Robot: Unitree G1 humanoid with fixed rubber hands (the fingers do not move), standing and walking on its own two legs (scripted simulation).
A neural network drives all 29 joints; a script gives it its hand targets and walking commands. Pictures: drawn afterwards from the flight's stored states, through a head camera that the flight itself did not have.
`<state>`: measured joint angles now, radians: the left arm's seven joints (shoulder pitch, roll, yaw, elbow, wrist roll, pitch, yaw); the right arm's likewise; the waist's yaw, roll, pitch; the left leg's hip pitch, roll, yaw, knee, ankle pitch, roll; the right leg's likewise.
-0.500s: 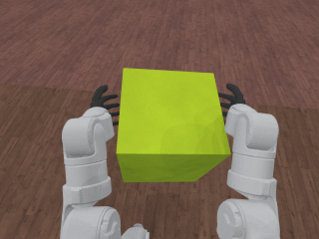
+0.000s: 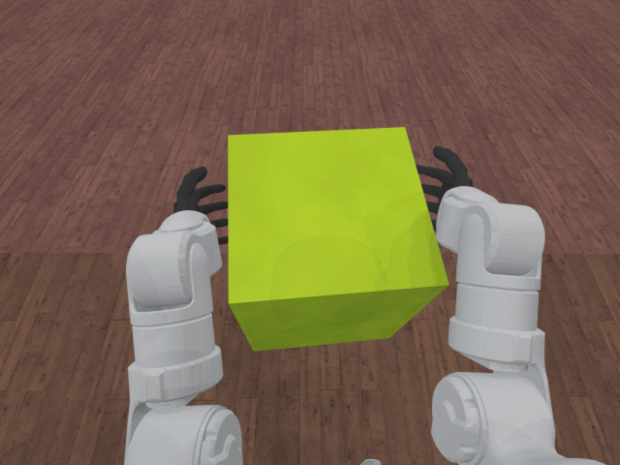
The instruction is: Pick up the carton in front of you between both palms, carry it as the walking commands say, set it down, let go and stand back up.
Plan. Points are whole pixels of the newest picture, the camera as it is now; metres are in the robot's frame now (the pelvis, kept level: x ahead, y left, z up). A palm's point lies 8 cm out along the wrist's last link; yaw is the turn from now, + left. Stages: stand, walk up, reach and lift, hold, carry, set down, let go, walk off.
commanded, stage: carry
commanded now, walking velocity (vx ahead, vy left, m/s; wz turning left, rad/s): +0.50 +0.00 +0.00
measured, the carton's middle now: (320, 251) +0.40 +0.00 +0.07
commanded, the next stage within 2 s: none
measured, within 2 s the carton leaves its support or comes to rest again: neither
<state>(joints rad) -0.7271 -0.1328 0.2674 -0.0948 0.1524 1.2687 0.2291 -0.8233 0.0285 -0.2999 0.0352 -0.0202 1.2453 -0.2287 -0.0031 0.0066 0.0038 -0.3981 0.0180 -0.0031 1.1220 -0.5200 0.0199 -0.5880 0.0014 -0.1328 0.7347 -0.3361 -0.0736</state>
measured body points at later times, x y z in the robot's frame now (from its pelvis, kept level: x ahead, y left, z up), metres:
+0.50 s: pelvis +0.30 +0.05 +0.05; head +0.31 +0.05 +0.50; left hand +0.68 +0.17 +0.20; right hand +0.66 -0.13 +0.20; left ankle +0.30 +0.13 -0.68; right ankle +0.30 -0.07 -0.58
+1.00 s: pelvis +0.60 +0.05 +0.08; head +0.63 +0.05 +0.53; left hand +0.96 +0.23 +0.25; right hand +1.00 -0.06 +0.25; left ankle +0.73 +0.15 -0.60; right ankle +0.53 -0.07 -0.65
